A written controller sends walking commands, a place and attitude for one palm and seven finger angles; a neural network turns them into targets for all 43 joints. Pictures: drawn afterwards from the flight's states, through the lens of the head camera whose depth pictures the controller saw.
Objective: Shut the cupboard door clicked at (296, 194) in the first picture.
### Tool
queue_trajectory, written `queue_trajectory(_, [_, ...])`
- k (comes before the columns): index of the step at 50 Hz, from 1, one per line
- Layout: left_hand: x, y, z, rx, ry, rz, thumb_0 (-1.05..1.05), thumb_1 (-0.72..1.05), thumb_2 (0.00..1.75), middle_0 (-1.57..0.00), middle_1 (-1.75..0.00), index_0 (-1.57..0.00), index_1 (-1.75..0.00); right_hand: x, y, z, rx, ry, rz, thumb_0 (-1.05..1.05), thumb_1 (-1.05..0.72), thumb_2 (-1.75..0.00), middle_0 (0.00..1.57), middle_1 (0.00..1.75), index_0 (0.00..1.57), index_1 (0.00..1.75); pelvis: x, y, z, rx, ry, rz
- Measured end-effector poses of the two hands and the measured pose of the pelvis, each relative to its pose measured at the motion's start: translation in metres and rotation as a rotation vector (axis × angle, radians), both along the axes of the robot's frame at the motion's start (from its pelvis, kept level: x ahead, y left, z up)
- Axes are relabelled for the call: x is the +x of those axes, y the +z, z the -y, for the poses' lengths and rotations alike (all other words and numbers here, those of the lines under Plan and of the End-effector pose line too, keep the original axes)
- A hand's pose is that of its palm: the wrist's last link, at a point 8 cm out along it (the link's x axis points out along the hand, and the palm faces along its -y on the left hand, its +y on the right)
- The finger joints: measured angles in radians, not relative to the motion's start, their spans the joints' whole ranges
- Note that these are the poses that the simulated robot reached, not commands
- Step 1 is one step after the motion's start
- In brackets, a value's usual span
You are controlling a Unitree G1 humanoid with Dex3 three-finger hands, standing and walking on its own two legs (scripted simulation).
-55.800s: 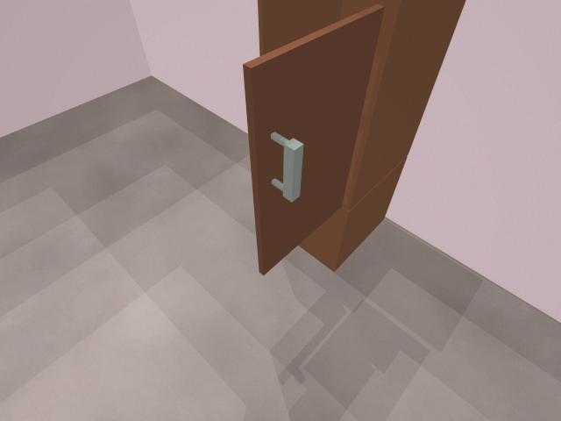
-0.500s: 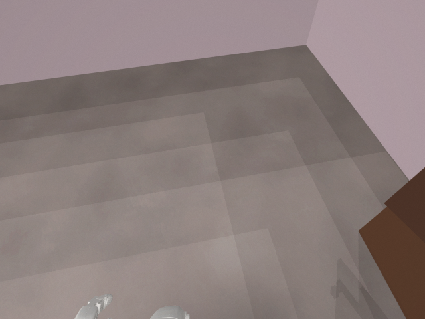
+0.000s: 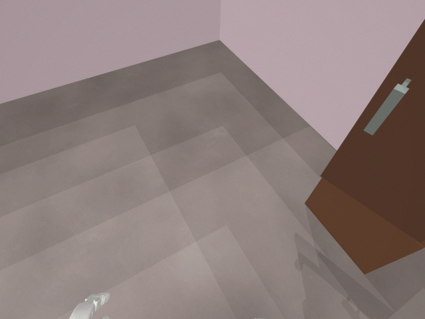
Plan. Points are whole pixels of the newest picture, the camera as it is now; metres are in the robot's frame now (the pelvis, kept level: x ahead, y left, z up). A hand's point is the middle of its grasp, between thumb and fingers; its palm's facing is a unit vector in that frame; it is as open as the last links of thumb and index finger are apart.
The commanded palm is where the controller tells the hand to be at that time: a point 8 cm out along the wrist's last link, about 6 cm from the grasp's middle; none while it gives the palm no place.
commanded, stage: turn to face it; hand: left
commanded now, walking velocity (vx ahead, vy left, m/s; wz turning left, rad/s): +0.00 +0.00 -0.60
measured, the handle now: (387, 106) +0.58 -0.39 +0.05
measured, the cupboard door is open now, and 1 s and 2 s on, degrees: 17 17 17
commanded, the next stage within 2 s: take the last steps up to it in 1.10 s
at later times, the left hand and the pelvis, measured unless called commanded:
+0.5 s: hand (123, 299) +0.17 +0.21 -0.17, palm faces -0.24 -0.95 -0.20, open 7.4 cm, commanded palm none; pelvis +0.03 +0.02 +0.00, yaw -17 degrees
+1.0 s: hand (164, 272) +0.23 +0.13 -0.16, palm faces -0.51 -0.83 -0.23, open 7.4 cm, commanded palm none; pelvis +0.05 +0.00 +0.00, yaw -32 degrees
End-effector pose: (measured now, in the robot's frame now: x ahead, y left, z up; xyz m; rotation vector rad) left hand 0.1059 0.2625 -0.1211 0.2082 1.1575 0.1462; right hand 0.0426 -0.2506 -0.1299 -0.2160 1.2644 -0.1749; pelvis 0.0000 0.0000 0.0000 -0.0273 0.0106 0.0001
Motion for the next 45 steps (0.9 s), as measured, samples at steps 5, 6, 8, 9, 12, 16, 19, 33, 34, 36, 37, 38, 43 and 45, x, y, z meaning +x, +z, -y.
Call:
queue_trajectory(5, [0.02,0.002,0.018,0.042,-0.071,0.03,0.0,0.91,0.9,-0.19,-0.3,-0.19,-0.3,-0.011,-0.017,0.024,-0.001,-0.09,-0.034,0.01,-0.91,-0.9,0.2,0.3,0.2,0.3,0.004,-0.008,0.009,0.014,-0.055,0.002])
queue_trajectory(6, [0.02,0.003,0.021,0.044,-0.078,0.02,0.0,0.91,0.9,-0.2,-0.3,-0.2,-0.3,-0.01,-0.015,0.026,-0.004,-0.102,-0.03,0.01,-0.91,-0.9,0.2,0.3,0.2,0.3,0.004,-0.006,0.009,0.016,-0.067,0.001])
queue_trajectory(8, [0.02,0.005,0.025,0.043,-0.095,-0.004,0.0,0.91,0.9,-0.2,-0.3,-0.2,-0.3,-0.006,-0.009,0.029,-0.009,-0.119,-0.011,0.01,-0.91,-0.9,0.2,0.3,0.2,0.3,0.006,-0.002,0.009,0.023,-0.09,-0.003])
queue_trajectory(9, [0.02,0.004,0.026,0.04,-0.104,-0.015,0.0,0.91,0.9,-0.2,-0.3,-0.2,-0.3,-0.003,-0.005,0.03,-0.011,-0.125,0.002,0.01,-0.91,-0.9,0.2,0.3,0.2,0.3,0.007,0.0,0.008,0.026,-0.101,-0.006])
queue_trajectory(12, [0.022,0.001,0.027,0.025,-0.129,-0.039,0.0,0.91,0.9,-0.2,-0.3,-0.2,-0.3,0.006,0.003,0.028,-0.02,-0.141,0.04,0.01,-0.91,-0.9,0.2,0.3,0.2,0.3,0.011,0.003,0.005,0.03,-0.134,-0.012])
queue_trajectory(16, [0.029,-0.009,0.021,0.002,-0.154,-0.061,0.0,0.91,0.9,-0.2,-0.3,-0.2,-0.3,0.018,0.012,0.019,-0.042,-0.163,0.087,0.01,-0.91,-0.9,0.2,0.3,0.2,0.3,0.018,0.002,-0.006,0.026,-0.182,-0.016])
queue_trajectory(19, [0.04,-0.022,0.011,-0.017,-0.17,-0.074,0.0,0.91,0.9,-0.2,-0.3,-0.2,-0.3,0.023,0.014,0.01,-0.071,-0.179,0.127,0.01,-0.91,-0.9,0.2,0.3,0.2,0.3,0.026,-0.006,-0.018,0.012,-0.221,-0.019])
queue_trajectory(33, [0.116,-0.002,0.038,-0.012,-0.373,-0.03,0.0,0.91,0.9,-0.19,-0.3,-0.19,-0.3,-0.053,0.014,-0.012,-0.032,-0.371,0.032,0.01,-0.91,-0.9,0.21,0.3,0.2,0.3,0.033,0.006,-0.016,-0.017,-0.4,0.003])
queue_trajectory(34, [0.121,-0.001,0.045,-0.006,-0.394,-0.021,0.0,0.91,0.9,-0.19,-0.3,-0.19,-0.3,-0.061,0.01,-0.01,-0.025,-0.393,0.025,0.01,-0.91,-0.9,0.21,0.3,0.2,0.3,0.033,0.004,-0.012,-0.015,-0.413,0.004])
queue_trajectory(36, [0.131,0.0,0.06,0.008,-0.436,0.007,0.0,0.91,0.9,-0.19,-0.3,-0.19,-0.3,-0.077,-0.001,-0.003,-0.011,-0.436,0.011,0.01,-0.91,-0.9,0.21,0.3,0.2,0.3,0.032,-0.002,-0.004,-0.005,-0.436,0.006])
queue_trajectory(37, [0.136,-0.003,0.066,0.019,-0.457,0.028,0.0,0.91,0.9,-0.19,-0.3,-0.19,-0.3,-0.084,-0.008,0.001,-0.005,-0.457,0.006,0.01,-0.91,-0.9,0.21,0.3,0.2,0.3,0.032,-0.009,0.001,0.016,-0.446,0.005])
queue_trajectory(38, [0.138,-0.003,0.072,0.026,-0.468,0.039,0.0,0.91,0.9,-0.19,-0.3,-0.19,-0.3,-0.09,-0.013,0.005,-0.004,-0.475,-0.008,0.01,-0.91,-0.9,0.21,0.3,0.2,0.3,0.031,-0.012,0.003,0.011,-0.457,0.005])
queue_trajectory(43, [0.134,0.002,0.088,0.038,-0.51,0.003,0.0,0.91,0.9,-0.2,-0.3,-0.2,-0.3,-0.099,-0.01,0.014,-0.016,-0.539,-0.03,0.01,-0.91,-0.9,0.2,0.3,0.2,0.3,0.035,-0.004,0.003,0.013,-0.501,0.0])
queue_trajectory(45, [0.134,0.001,0.091,0.033,-0.525,-0.02,0.0,0.91,0.9,-0.2,-0.3,-0.2,-0.3,-0.096,-0.003,0.013,-0.021,-0.551,-0.013,0.01,-0.91,-0.9,0.2,0.3,0.2,0.3,0.038,0.0,0.003,0.023,-0.518,-0.002])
